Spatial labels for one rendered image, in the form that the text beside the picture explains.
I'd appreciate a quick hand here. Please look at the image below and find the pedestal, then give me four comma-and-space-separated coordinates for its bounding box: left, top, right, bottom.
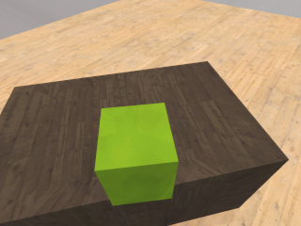
0, 61, 289, 226

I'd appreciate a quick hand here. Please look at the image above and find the carton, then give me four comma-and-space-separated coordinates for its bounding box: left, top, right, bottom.
94, 103, 179, 206

